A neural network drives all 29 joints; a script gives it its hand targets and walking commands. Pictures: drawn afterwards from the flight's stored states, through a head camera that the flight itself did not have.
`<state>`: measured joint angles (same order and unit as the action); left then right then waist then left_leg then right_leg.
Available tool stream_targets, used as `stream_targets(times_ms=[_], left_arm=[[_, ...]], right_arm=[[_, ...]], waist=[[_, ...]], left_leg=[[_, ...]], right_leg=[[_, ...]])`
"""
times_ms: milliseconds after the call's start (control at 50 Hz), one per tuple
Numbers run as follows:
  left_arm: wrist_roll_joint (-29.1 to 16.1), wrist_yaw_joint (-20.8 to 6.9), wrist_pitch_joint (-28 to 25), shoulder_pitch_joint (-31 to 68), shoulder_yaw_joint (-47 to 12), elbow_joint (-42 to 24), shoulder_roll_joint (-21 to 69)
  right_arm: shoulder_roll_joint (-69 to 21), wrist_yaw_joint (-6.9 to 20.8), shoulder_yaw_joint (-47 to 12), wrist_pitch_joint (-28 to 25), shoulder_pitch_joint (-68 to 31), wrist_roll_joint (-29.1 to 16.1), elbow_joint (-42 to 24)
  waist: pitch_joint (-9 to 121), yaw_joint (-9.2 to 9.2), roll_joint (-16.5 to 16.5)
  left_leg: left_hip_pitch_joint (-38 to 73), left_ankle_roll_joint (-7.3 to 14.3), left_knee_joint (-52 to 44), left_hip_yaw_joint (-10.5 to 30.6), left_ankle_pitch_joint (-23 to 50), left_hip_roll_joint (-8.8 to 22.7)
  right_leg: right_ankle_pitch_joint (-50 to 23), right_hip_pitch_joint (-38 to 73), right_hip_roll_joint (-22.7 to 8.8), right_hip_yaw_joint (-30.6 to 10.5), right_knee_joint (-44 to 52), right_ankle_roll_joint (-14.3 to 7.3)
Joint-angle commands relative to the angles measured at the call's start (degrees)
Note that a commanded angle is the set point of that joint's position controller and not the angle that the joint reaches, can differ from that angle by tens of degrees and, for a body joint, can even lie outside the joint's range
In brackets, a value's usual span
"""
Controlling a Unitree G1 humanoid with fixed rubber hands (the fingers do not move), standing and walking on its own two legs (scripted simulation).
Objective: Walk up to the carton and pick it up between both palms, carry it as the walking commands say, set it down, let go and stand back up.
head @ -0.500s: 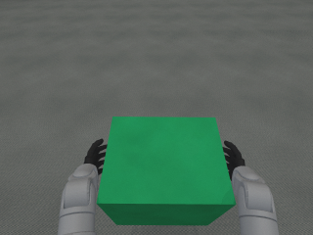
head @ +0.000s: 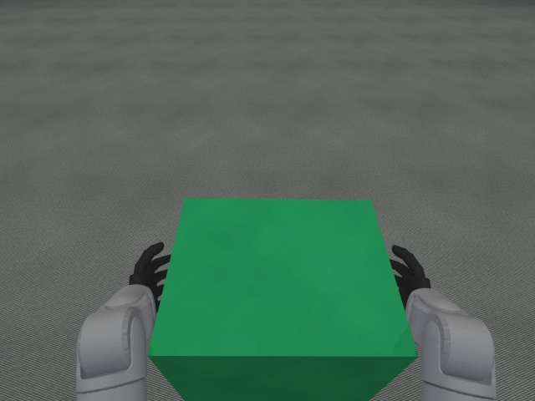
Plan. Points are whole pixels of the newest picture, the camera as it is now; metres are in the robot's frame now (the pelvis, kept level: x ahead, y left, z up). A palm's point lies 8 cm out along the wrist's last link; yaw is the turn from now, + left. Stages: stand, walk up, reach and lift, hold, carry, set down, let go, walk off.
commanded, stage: carry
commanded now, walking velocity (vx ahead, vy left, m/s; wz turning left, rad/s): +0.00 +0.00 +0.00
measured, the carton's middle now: (276, 307) +0.27 +0.00 +0.03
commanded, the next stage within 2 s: none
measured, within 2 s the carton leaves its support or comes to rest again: neither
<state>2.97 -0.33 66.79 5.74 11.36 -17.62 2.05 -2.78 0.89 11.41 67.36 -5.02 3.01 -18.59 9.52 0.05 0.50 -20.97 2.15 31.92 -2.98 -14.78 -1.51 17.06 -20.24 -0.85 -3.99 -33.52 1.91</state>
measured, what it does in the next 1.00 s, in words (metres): stands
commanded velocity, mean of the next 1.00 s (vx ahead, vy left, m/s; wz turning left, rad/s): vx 0.00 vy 0.00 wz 0.00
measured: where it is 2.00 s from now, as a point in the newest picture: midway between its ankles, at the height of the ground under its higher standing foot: outside the picture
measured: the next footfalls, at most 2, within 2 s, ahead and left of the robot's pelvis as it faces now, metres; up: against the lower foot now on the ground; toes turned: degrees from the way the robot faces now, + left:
none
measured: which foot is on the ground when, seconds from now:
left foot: down 0.00-1.00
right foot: down 0.00-1.00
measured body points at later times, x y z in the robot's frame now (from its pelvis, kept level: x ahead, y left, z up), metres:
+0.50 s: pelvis -0.01 -0.02 +0.00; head -0.04 -0.03 +0.45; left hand +0.25 +0.16 +0.08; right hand +0.25 -0.21 +0.08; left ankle +0.02 +0.10 -0.73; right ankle +0.00 -0.14 -0.73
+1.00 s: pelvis -0.01 -0.03 +0.00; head -0.03 -0.03 +0.45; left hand +0.26 +0.15 +0.08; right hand +0.26 -0.22 +0.08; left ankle +0.02 +0.10 -0.73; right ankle +0.00 -0.14 -0.73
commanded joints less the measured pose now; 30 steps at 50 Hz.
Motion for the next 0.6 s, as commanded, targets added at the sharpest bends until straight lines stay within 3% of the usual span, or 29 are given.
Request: stream_targets(times_ms=[0, 220, 580], left_arm=[[-18.99, -11.56, 1.28, 26.65, -42.84, -5.84, 44.88], [-18.71, -11.77, 1.29, 27.58, -42.02, -4.92, 45.52], [-18.22, -11.32, 0.73, 26.68, -42.47, -6.37, 44.84]], right_arm=[[-42.69, 10.75, -41.82, 0.69, -27.81, -18.18, -5.29], [-44.35, 10.8, -42.28, 0.63, -29.42, -18.25, -4.39], [-43.61, 10.18, -42.11, -0.14, -28.22, -17.98, -5.08]], waist=[[8.12, 0.03, -1.81], [7.45, 0.41, 1.1], [8.1, 0.81, 0.19]], left_leg=[[5.23, 0.44, -7.7, 5.65, 4.02, 10.18], [5.65, -0.59, -5.2, 4.73, 1.3, 8.47], [6.91, -0.81, -4.2, 4.93, 5.33, 8.49]], right_leg=[[-8.54, 1.06, -4.8, 1.22, 3.05, -2.24], [-6.11, -1.37, -6.09, -2.55, 6.12, -3.12], [-7.51, -0.36, -5.49, -2.71, 5.44, -3.9]])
